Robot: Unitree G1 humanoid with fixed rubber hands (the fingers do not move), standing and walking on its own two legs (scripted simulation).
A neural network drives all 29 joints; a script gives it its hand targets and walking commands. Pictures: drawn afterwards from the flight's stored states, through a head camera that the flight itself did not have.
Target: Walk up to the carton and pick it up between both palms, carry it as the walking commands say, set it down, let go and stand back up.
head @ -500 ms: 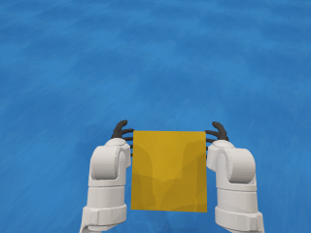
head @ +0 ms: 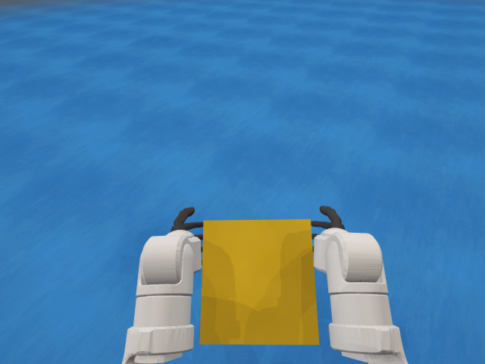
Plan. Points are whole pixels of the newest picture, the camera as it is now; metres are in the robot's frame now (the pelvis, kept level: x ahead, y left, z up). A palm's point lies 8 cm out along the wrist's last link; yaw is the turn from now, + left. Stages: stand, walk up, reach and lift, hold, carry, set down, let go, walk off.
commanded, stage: carry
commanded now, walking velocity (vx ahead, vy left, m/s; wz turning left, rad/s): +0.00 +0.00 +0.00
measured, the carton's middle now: (257, 276) +0.32 -0.01 -0.03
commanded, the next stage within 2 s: none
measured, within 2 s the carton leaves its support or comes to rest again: neither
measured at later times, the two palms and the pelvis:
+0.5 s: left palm (178, 290) +0.23 +0.10 +0.09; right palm (346, 285) +0.24 -0.14 +0.08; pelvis -0.07 -0.01 -0.01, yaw -2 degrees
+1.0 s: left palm (255, 349) +0.16 +0.00 +0.06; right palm out of the picture +0.08 -0.23 +0.06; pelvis -0.18 -0.01 -0.01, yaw -17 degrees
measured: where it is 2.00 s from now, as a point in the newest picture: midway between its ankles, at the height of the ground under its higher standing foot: outside the picture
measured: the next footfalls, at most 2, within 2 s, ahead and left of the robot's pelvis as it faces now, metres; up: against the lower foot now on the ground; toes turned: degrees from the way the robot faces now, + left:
left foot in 0.22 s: +0.02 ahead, +0.09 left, +0.00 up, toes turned +6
right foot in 0.38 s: +0.05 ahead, -0.13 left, +0.00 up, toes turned -8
